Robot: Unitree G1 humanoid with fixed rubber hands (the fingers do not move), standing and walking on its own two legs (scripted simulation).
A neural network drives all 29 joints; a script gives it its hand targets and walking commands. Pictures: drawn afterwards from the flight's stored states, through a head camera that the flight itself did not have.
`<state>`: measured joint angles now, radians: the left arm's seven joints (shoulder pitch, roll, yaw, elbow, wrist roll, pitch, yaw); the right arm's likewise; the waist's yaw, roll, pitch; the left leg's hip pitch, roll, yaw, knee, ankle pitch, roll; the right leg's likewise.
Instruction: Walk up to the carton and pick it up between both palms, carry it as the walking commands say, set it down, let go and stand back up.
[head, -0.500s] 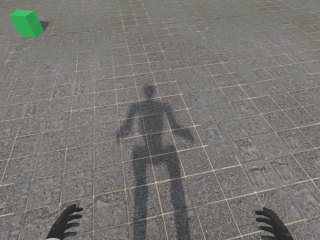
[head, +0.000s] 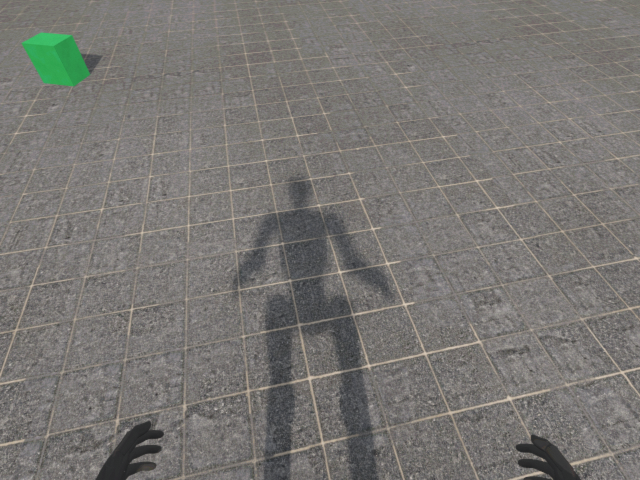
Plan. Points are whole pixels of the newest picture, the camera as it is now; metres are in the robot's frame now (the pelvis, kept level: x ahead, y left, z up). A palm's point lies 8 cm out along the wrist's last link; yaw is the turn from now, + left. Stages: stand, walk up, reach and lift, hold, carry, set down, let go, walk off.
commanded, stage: stand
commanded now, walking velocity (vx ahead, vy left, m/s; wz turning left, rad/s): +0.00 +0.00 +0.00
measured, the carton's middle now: (57, 59) +2.70 +1.86 -0.63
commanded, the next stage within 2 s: walk up in 1.66 s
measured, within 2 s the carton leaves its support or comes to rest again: neither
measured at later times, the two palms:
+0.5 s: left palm out of the picture +0.10 +0.28 -0.09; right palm out of the picture +0.10 -0.30 -0.10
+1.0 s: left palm out of the picture +0.06 +0.28 -0.10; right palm out of the picture +0.05 -0.30 -0.10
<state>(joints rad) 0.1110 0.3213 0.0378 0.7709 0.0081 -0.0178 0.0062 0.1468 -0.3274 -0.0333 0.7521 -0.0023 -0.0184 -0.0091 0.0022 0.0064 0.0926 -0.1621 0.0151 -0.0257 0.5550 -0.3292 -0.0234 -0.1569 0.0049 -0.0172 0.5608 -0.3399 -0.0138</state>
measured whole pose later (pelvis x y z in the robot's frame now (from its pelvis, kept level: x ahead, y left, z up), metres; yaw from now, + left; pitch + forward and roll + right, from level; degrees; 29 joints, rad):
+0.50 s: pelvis -0.01 -0.01 +0.01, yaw +0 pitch -4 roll +0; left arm 0.11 0.33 0.03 0.95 0.00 -0.03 0.01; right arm 0.14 -0.34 -0.03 0.93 0.00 -0.02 -0.02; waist 0.00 0.01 0.08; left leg -0.10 0.03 -0.03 0.40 -0.24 -0.04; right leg -0.09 0.02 -0.02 0.41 -0.25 -0.03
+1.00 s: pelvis -0.03 -0.01 +0.01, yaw +0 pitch -4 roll +0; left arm 0.13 0.33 0.03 1.02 0.00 -0.03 0.01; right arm 0.16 -0.34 -0.02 1.02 0.00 -0.03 -0.02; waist 0.00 0.01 0.08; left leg -0.10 0.04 -0.03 0.35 -0.18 -0.04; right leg -0.09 0.03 -0.02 0.35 -0.18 -0.03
